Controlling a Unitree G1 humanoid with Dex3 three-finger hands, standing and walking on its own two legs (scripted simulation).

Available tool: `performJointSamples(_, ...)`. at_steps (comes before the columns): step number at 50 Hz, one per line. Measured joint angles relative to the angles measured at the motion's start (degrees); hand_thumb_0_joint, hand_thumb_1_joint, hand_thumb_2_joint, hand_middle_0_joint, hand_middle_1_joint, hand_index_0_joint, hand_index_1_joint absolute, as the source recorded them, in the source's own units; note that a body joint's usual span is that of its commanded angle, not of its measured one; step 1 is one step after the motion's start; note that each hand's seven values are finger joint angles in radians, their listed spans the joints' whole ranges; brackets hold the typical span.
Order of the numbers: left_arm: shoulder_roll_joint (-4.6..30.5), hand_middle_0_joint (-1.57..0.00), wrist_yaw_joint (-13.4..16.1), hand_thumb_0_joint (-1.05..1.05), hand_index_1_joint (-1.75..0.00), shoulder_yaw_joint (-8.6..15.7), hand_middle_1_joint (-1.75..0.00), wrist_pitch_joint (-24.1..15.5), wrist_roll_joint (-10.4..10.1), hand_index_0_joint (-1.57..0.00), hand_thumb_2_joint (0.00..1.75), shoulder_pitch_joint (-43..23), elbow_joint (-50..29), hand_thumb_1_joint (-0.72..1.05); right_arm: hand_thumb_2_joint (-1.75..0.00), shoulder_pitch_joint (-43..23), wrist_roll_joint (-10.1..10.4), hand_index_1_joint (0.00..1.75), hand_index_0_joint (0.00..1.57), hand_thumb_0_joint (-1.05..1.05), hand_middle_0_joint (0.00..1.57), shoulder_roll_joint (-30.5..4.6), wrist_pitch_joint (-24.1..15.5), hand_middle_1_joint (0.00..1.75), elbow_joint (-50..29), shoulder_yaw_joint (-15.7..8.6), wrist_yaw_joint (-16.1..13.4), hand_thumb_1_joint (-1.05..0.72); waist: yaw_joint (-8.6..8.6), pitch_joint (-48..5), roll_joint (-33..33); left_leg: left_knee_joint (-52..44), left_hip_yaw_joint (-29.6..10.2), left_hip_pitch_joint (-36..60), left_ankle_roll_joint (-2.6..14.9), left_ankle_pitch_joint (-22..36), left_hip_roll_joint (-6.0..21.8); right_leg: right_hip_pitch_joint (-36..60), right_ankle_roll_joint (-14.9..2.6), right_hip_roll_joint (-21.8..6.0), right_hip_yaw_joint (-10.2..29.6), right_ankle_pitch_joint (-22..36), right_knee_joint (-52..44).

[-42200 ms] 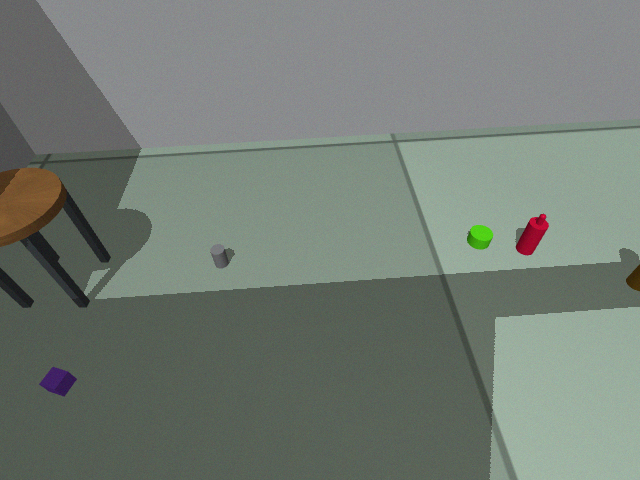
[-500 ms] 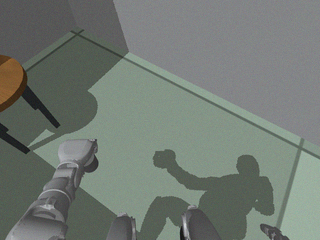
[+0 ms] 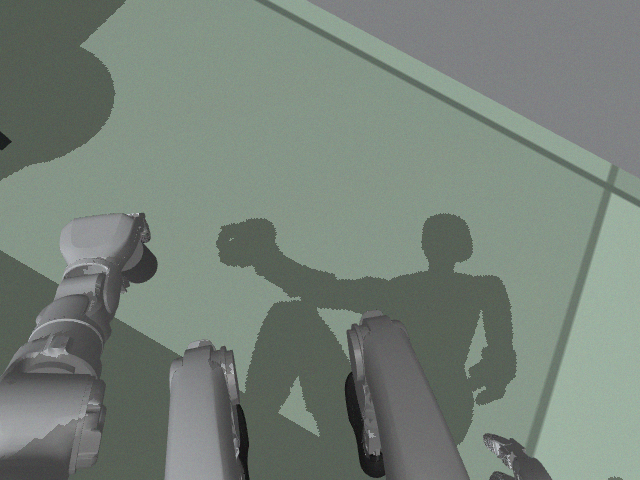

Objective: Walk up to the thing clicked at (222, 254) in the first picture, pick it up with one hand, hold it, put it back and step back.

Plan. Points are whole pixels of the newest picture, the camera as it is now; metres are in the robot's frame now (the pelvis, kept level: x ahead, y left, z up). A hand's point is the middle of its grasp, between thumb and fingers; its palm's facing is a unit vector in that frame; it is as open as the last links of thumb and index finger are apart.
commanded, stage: crouch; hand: left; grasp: from above
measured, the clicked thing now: (130, 259) +0.44 +0.22 -0.19
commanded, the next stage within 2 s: lower in 0.88 s
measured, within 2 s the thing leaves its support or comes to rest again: neither
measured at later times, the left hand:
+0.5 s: hand (134, 266) +0.45 +0.23 -0.25, palm faces -0.48 -0.02 -0.88, open 8.5 cm
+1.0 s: hand (139, 265) +0.46 +0.24 -0.30, palm faces -0.47 -0.01 -0.88, open 8.5 cm
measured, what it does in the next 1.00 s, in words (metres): lowers itself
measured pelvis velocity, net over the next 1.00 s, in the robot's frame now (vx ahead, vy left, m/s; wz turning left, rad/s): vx -0.01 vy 0.00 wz -0.05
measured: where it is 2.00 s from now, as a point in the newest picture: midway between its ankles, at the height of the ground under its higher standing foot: (303, 457)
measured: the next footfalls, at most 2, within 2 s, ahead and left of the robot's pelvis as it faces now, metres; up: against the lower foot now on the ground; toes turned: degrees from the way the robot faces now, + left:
none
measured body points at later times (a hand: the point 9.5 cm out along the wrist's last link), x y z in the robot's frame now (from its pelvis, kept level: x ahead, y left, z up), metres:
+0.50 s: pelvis +0.00 -0.01 -0.08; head +0.23 +0.03 +0.30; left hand +0.47 +0.23 -0.20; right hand +0.05 -0.29 -0.20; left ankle +0.07 +0.13 -0.45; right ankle +0.08 -0.15 -0.45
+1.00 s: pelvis -0.01 +0.00 -0.13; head +0.22 +0.04 +0.25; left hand +0.48 +0.24 -0.25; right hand +0.01 -0.28 -0.24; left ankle +0.07 +0.13 -0.45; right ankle +0.08 -0.15 -0.45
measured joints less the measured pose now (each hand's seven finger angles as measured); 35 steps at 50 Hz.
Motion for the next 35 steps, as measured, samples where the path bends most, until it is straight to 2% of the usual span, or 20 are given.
performJointSamples(8,2.3,-0.9,2.0,0.1,-0.66,1.6,-0.76,-0.3,2.0,-0.7,0.53,-3.3,2.0,0.21,-0.9,-2.0,-1.3,0.3,0.2,0.0,0.2,-1.4,-1.0,0.29,-0.6,-0.1,1.6,-0.92,-0.51,0.9,-0.9,6.6,-1.4,-6.0,-0.71,-1.7,-0.3,-5.8,-0.07,0.2,-0.6,-1.8,6.5)
performJointSamples(14,3.8,-0.94,1.5,0.1,-0.66,2.2,-0.77,0.4,1.2,-0.7,0.54,-5.2,3.2,0.21,-0.9,-2.5,-1.7,0.3,0.2,0.0,0.2,-2.1,-1.0,0.29,-1.3,-0.3,2.8,-0.92,-0.99,2.2,-1.0,9.9,-1.9,-8.6,-1.01,-2.5,-0.3,-8.4,-0.06,0.5,-0.7,-2.5,9.7)
performJointSamples(20,4.7,-0.95,-0.2,0.1,-0.66,2.9,-0.77,-0.7,0.8,-0.7,0.53,-5.4,3.3,0.21,-0.9,-2.2,-1.9,0.3,0.2,0.0,0.2,-2.2,-0.4,0.29,-1.5,-0.1,3.9,-0.92,-1.19,3.5,-1.1,12.9,-2.3,-10.4,-1.19,-3.0,-0.1,-10.4,0.09,0.9,-0.7,-2.7,12.5)
performJointSamples(29,6.6,-0.95,1.0,0.11,-0.65,4.3,-0.76,-3.4,3.2,-0.7,0.52,-7.3,6.3,0.22,-0.9,-1.3,-2.5,0.3,0.2,0.0,0.2,-2.4,0.0,0.29,-0.7,0.7,5.0,-0.92,-2.08,4.8,-1.5,17.7,-3.1,-14.5,-1.4,-2.6,-0.4,-14.3,0.16,1.4,-0.8,-2.1,17.0)
performJointSamples(35,8.1,-0.94,2.3,0.11,-0.65,4.9,-0.74,-3.6,3.9,-0.7,0.52,-9.5,9.4,0.22,-0.9,-1.2,-3.1,0.3,0.2,0.0,0.2,-2.3,-0.2,0.29,0.0,1.2,5.4,-0.92,-2.86,5.6,-1.6,20.3,-3.3,-17.1,-1.24,-1.7,-0.6,-16.7,0.18,1.7,-0.6,-1.2,19.4)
